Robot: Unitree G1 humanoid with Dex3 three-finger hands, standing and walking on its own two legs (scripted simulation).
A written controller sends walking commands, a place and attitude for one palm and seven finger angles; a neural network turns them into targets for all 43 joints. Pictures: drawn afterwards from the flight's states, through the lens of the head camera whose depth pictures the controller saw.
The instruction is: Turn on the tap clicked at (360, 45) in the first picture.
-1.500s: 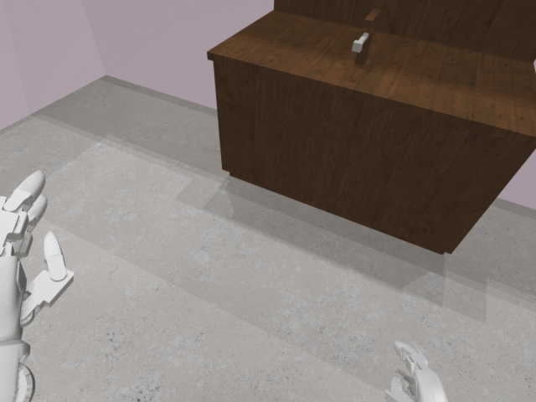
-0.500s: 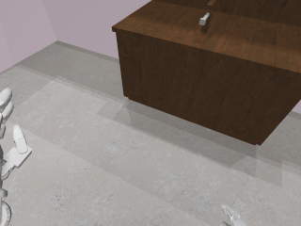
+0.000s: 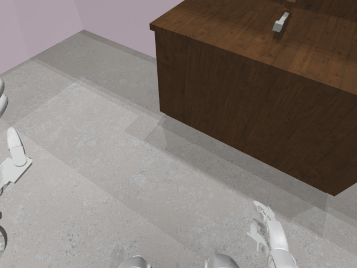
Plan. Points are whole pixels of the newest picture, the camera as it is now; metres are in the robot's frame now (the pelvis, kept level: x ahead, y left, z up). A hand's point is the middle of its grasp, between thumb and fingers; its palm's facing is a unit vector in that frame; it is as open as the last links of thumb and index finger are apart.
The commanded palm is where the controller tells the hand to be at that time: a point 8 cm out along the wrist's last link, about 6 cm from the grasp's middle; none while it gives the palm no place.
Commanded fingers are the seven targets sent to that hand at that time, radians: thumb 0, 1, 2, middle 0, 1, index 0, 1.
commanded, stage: walk to a spot facing it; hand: left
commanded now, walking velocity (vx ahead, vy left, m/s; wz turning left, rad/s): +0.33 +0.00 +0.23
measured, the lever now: (278, 26) +0.92 -0.34 +0.08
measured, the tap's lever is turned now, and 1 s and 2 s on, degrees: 0 0 0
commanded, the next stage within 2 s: turn to face it in 0.24 s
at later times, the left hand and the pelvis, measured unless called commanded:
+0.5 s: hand (43, 112) +0.33 +0.25 +0.20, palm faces +0.53 -0.73 -0.43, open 7.4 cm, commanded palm +0.27 +0.28 +0.20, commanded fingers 0.00 0.90 0.90 -0.20 -0.30 -0.20 -0.30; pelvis +0.14 -0.01 +0.00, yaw +7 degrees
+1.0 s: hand (113, 85) +0.41 +0.15 +0.19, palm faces +0.29 -0.85 -0.44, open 7.4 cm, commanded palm +0.35 +0.21 +0.20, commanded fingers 0.00 0.90 0.90 -0.20 -0.30 -0.20 -0.30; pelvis +0.17 -0.06 +0.01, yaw -6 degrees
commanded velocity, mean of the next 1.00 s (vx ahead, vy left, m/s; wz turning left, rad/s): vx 0.06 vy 0.00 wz -0.25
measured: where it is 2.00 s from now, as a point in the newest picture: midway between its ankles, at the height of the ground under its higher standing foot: outside the picture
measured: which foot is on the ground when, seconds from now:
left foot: down 0.00-0.12, up 0.14-0.44, down 0.46-0.76, up 0.78-1.00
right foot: up 0.00-0.10, down 0.12-0.46, up 0.48-0.74, down 0.76-1.00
